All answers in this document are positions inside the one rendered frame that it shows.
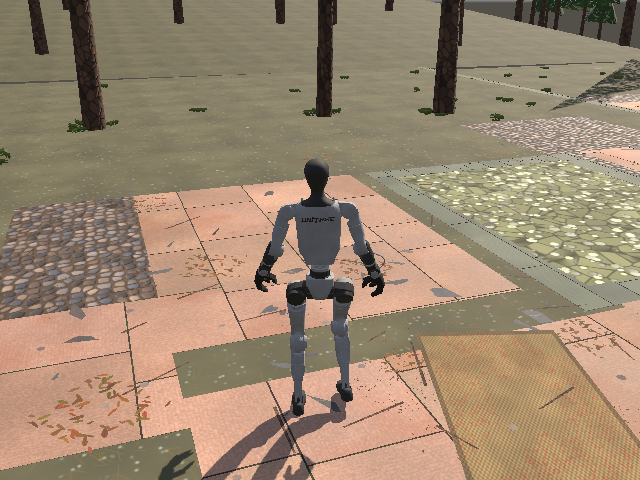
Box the left robot thigh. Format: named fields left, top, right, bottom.
left=286, top=280, right=307, bottom=353

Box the right robot hand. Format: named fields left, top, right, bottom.
left=362, top=273, right=385, bottom=297

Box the robot left upper arm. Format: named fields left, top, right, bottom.
left=268, top=202, right=297, bottom=257

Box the robot right upper arm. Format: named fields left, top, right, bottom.
left=339, top=201, right=369, bottom=256

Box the left robot hand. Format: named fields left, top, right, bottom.
left=254, top=269, right=277, bottom=292

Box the right robot foot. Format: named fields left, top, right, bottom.
left=336, top=380, right=353, bottom=402

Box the robot left forearm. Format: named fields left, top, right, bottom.
left=258, top=241, right=278, bottom=276

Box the robot right forearm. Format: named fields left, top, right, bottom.
left=359, top=240, right=381, bottom=279

